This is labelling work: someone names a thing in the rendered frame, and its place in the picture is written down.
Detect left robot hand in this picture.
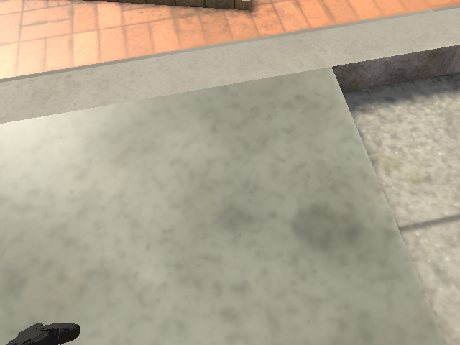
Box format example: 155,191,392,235
7,323,81,345

